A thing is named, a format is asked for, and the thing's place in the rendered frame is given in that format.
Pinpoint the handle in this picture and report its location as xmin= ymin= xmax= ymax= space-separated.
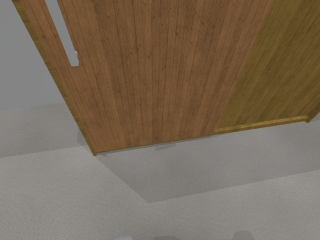
xmin=45 ymin=0 xmax=79 ymax=67

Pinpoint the wardrobe door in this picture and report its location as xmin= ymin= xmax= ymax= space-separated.
xmin=20 ymin=0 xmax=273 ymax=152
xmin=217 ymin=0 xmax=320 ymax=128

